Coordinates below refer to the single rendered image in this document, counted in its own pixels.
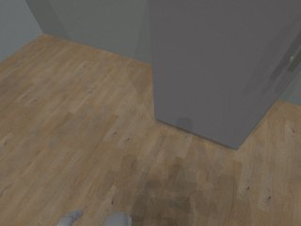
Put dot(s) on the handle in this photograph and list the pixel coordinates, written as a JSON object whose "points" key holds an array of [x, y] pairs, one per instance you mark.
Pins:
{"points": [[294, 61]]}

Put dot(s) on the robot left thigh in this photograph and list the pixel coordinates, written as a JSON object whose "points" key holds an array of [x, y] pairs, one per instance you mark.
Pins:
{"points": [[118, 219]]}

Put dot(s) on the robot left hand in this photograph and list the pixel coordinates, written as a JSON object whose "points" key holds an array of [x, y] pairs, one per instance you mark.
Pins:
{"points": [[70, 218]]}

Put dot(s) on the fridge door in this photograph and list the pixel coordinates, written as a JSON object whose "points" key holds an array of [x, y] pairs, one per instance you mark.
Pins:
{"points": [[218, 65]]}

